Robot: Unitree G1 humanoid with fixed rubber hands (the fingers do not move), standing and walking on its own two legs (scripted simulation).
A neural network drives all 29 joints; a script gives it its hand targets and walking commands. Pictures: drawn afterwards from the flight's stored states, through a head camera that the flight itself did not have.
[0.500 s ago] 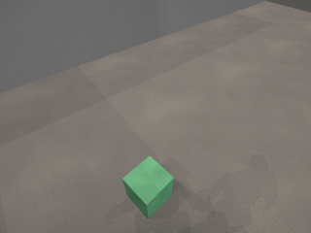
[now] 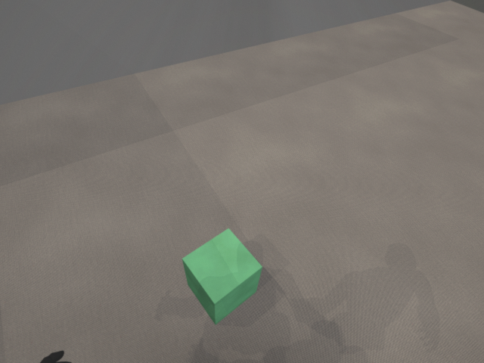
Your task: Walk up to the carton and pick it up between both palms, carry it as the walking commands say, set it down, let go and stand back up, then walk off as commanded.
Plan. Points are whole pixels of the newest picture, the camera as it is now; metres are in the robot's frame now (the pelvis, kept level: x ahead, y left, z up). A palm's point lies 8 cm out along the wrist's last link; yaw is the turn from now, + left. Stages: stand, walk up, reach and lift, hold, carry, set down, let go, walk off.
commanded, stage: walk up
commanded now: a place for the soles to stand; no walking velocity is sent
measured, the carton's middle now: (222, 276) +0.54 +0.06 -0.65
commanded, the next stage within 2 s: none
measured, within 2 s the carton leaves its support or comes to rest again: neither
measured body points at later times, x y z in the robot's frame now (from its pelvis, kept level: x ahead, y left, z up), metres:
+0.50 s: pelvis +0.11 -0.11 -0.02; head +0.14 -0.07 +0.42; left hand +0.06 +0.21 -0.15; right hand +0.31 -0.42 -0.09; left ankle +0.14 +0.01 -0.74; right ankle +0.07 -0.22 -0.70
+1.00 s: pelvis +0.23 -0.26 -0.03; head +0.28 -0.27 +0.42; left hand +0.18 +0.07 -0.11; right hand +0.45 -0.55 -0.15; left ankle +0.16 -0.14 -0.68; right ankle +0.35 -0.35 -0.74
